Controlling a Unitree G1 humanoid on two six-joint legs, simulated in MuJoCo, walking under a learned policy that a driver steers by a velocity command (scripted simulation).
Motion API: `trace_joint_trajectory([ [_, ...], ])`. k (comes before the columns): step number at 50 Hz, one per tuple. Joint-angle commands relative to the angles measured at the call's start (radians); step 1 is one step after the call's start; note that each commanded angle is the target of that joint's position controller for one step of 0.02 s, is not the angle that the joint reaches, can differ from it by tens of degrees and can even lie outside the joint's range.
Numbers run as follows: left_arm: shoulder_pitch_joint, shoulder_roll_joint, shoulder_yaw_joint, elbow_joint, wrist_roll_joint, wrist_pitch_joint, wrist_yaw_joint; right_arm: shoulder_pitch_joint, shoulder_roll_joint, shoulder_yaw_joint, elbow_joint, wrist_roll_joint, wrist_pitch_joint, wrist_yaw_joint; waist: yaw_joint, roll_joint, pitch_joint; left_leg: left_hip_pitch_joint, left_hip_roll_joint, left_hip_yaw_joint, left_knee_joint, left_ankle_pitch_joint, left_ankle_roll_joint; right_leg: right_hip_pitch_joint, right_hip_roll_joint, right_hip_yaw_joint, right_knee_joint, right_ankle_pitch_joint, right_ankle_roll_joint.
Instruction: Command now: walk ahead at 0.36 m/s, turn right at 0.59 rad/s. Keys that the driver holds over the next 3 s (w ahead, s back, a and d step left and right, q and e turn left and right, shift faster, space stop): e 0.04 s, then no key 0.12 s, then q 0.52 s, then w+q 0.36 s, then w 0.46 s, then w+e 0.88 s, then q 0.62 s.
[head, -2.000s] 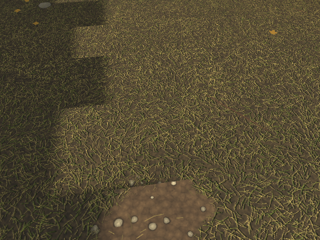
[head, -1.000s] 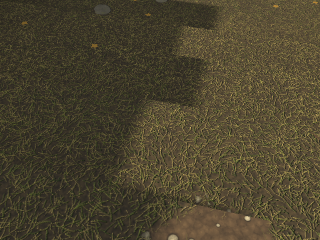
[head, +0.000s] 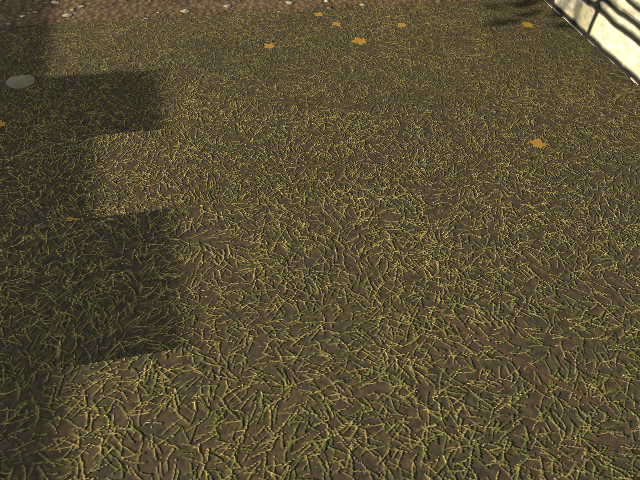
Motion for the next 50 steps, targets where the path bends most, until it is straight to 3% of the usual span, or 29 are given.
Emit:
trace_joint_trajectory([
  [1,-0.3,0.125,0.006,-0.185,-0.004,-0.042,-0.018,0.006,-0.038,0.005,-0.126,0.042,-0.008,-0.034,-0.155,0.014,0.084,0.224,-0.034,0.099,-0.325,0.101,0.004,-0.416,-0.178,0.191,-0.277,0.497,-0.155],
  [3,-0.192,0.215,0.039,-0.192,0.038,-0.029,-0.014,-0.01,-0.025,0.011,-0.128,0.064,-0.011,-0.017,-0.107,-0.066,0.06,0.406,-0.143,0.197,-0.446,0.478,-0.02,-0.506,-0.088,0.141,-0.185,0.494,-0.106],
  [4,-0.223,0.181,0.03,-0.227,0.085,-0.027,-0.011,0.125,0.008,0.017,-0.099,0.034,-0.019,-0.007,-0.168,-0.075,0.044,0.562,-0.147,0.16,-0.292,0.752,-0.017,-0.66,-0.074,0.107,-0.052,0.462,-0.069],
  [7,-0.443,0.166,0.034,-0.362,0.039,-0.055,-0.012,0.565,-0.146,-0.049,-0.021,-0.004,-0.047,-0.035,-0.403,0.022,-0.003,0.787,-0.148,0.161,-0.404,0.599,-0.017,-0.718,-0.025,0.143,0.315,0.615,-0.025],
  [8,-0.447,0.093,0.015,-0.387,0.029,-0.067,-0.032,0.737,-0.216,-0.076,0.03,-0.006,-0.059,-0.053,-0.461,0.139,-0.018,0.754,-0.053,0.091,-0.57,0.721,0.077,-0.609,-0.009,0.162,0.696,0.428,0.001],
  [9,-0.082,-0.106,-0.016,-0.324,0.039,-0.043,-0.044,0.452,-0.281,-0.051,-0.072,0.027,-0.059,-0.024,-0.155,0.371,-0.207,0.744,0.368,-0.524,-0.787,1.058,0.458,-0.661,0.045,0.071,0.921,-0.368,0.07],
  [10,-0.081,-0.001,0.003,-0.31,0.027,-0.005,-0.03,0.259,-0.186,-0.034,-0.115,0.017,-0.069,-0.02,-0.13,0.146,-0.029,0.579,0.379,-0.637,-0.837,0.852,0.477,-0.75,-0.045,0.142,0.99,-0.376,0.061],
  [12,-0.131,0.062,0.01,-0.32,0.073,0.041,0.046,-0.009,-0.007,0.021,-0.168,0.075,-0.058,-0.011,-0.033,0.038,-0.097,0.344,0.279,-0.485,-0.861,0.562,0.348,-0.629,-0.187,0.139,0.835,-0.305,0.13],
  [14,-0.103,-0.008,-0.025,-0.312,0.104,0.052,0.056,-0.093,0.065,0.052,-0.155,0.075,-0.049,-0.014,0.052,0.074,-0.059,0.061,0.091,-0.231,-0.855,0.673,0.198,-0.31,-0.24,0.076,0.572,-0.086,0.214],
  [16,-0.056,-0.037,-0.046,-0.292,0.033,0.075,0.002,-0.196,-0.11,0.002,-0.15,0.04,-0.042,0.01,0.123,0.013,-0.032,-0.348,-0.082,-0.003,-0.86,0.497,0.117,0.17,-0.169,-0.088,0.424,0.157,0.26],
  [18,-0.092,0.073,-0.015,-0.341,0.007,0.079,-0.001,-0.2,-0.192,-0.035,-0.168,0.046,-0.049,0.012,0.121,0.035,0.008,-0.32,-0.057,-0.06,-0.827,0.457,0.177,0.203,-0.112,-0.152,0.268,0.113,0.234],
  [19,-0.104,0.124,0.005,-0.361,0.012,0.073,0.01,-0.162,-0.171,-0.034,-0.163,0.059,-0.046,0.019,0.106,0.026,-0.015,-0.216,-0.018,-0.113,-0.756,0.501,0.2,0.19,-0.109,-0.135,0.145,0.088,0.175],
  [20,-0.014,0.155,0.014,-0.345,0.029,0.058,0.025,-0.148,-0.137,-0.028,-0.168,0.034,-0.047,0.03,0.109,0.048,-0.065,-0.18,0.018,-0.153,-0.627,0.589,0.189,0.28,-0.152,-0.058,0.13,0.255,0.087],
  [21,-0.019,0.279,0.052,-0.393,0.008,0.045,0.057,0.029,-0.038,-0.017,-0.145,0.066,-0.052,0.033,0.055,-0.179,-0.22,-0.207,-0.074,-0.029,-0.358,0.297,0.079,0.466,-0.39,0.15,-0.01,0.725,-0.193],
  [22,-0.132,0.26,0.042,-0.446,0.044,0.031,0.053,0.145,0.025,-0.002,-0.152,0.039,-0.056,0.016,-0.018,-0.258,-0.24,-0.285,-0.129,0.04,-0.109,-0.149,-0.005,0.371,-0.586,0.346,-0.106,0.948,-0.409],
  [23,-0.13,0.158,0.021,-0.434,0.061,0.018,0.053,0.063,-0.043,-0.023,-0.16,0.031,-0.034,-0.003,0.021,-0.07,-0.148,-0.276,-0.064,-0.036,0.004,-0.109,-0.033,0.208,-0.594,0.34,-0.154,0.625,-0.354],
  [25,-0.267,0.104,0.0,-0.454,0.018,0.019,0.049,0.115,-0.055,-0.037,-0.157,0.023,0.008,-0.028,-0.083,-0.024,-0.101,-0.159,-0.042,-0.018,0.119,-0.037,-0.069,0.035,-0.535,0.221,-0.144,0.598,-0.25],
  [29,-0.319,0.131,0.009,-0.473,0.044,0.019,0.087,0.064,-0.03,-0.031,-0.225,0.002,0.018,0.006,-0.075,-0.008,-0.081,-0.048,-0.048,0.06,0.163,0.146,-0.082,-0.078,-0.421,-0.029,-0.078,0.686,-0.173],
  [33,-0.209,0.228,0.041,-0.435,-0.004,0.015,0.113,-0.066,-0.035,-0.03,-0.329,0.005,0.024,0.028,-0.007,-0.07,-0.059,-0.011,-0.036,0.167,-0.18,-0.006,-0.111,0.018,-0.418,-0.072,-0.014,0.632,-0.127],
  [35,-0.169,0.271,0.062,-0.421,0.025,0.021,0.106,-0.044,-0.037,-0.032,-0.322,0.017,0.027,0.02,0.017,-0.111,-0.06,0.061,-0.066,0.189,-0.304,0.008,-0.085,0.033,-0.494,-0.001,-0.022,0.515,-0.116],
  [38,-0.147,0.216,0.042,-0.344,0.021,0.034,0.045,0.061,-0.116,-0.083,-0.291,0.028,0.031,-0.028,-0.066,-0.079,-0.024,0.317,-0.113,0.183,-0.789,0.213,0.049,-0.065,-0.524,0.056,0.046,0.0,-0.068],
  [39,-0.129,0.153,0.025,-0.362,0.047,0.035,0.031,0.128,-0.197,-0.122,-0.278,0.028,0.014,-0.053,-0.078,0.059,-0.075,0.548,-0.081,0.096,-0.758,0.442,0.162,-0.216,-0.412,-0.082,0.291,-0.155,0.005],
  [40,-0.218,0.084,-0.003,-0.48,0.041,0.021,0.014,0.213,-0.302,-0.14,-0.277,0.025,-0.017,-0.067,-0.109,0.233,-0.142,0.768,0.192,-0.346,-0.774,0.857,0.425,-0.529,-0.187,-0.121,0.572,-0.366,0.11],
  [41,-0.429,0.111,-0.005,-0.547,-0.002,0.008,0.003,0.308,-0.2,-0.11,-0.231,0.016,-0.052,-0.033,-0.24,0.147,-0.036,0.759,0.265,-0.452,-0.861,0.582,0.44,-0.767,-0.15,0.002,0.612,-0.412,0.102],
  [42,-0.467,0.105,-0.005,-0.539,-0.01,0.016,0.022,0.284,-0.141,-0.089,-0.195,0.024,-0.069,0.004,-0.206,0.102,0.042,0.711,0.237,-0.401,-0.866,0.438,0.383,-0.818,-0.178,0.05,0.664,-0.342,0.094],
  [44,-0.348,0.171,0.004,-0.466,0.048,0.028,0.049,0.142,-0.056,-0.051,-0.208,0.037,-0.05,0.047,-0.102,0.068,0.059,0.529,0.16,-0.254,-0.808,0.367,0.305,-0.756,-0.228,0.077,0.694,-0.14,0.094],
  [45,-0.326,0.139,-0.022,-0.445,0.092,0.034,0.045,0.089,-0.05,-0.039,-0.22,0.028,-0.034,0.049,-0.082,0.06,0.082,0.419,0.102,-0.195,-0.809,0.279,0.277,-0.69,-0.241,0.075,0.625,-0.006,0.091],
  [46,-0.316,0.108,-0.037,-0.43,0.101,0.04,0.036,0.065,-0.068,-0.04,-0.234,0.024,-0.022,0.05,-0.079,0.067,0.064,0.335,0.058,-0.174,-0.812,0.259,0.28,-0.621,-0.22,0.044,0.618,0.093,0.095],
  [50,-0.343,0.105,-0.069,-0.413,0.072,0.029,-0.003,0.185,-0.064,-0.021,-0.171,-0.009,-0.037,0.011,-0.125,0.054,0.043,0.322,0.021,-0.22,-0.714,0.215,0.308,-0.644,-0.22,0.085,0.362,0.475,0.135],
])
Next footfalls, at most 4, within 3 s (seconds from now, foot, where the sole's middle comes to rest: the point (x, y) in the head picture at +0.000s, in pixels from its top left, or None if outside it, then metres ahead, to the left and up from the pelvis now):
0.14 left None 0.23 0.14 -0.77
0.40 right None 0.23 -0.10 -0.77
0.76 left None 0.16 0.13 -0.77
1.26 right None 0.51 0.01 -0.93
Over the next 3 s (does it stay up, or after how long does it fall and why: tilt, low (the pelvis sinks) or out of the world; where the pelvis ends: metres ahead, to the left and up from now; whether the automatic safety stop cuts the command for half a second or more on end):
stays up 1.19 0.23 -0.32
